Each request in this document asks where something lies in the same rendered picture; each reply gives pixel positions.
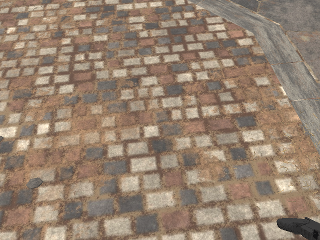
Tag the right robot hand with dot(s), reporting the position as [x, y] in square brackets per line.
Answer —
[307, 227]

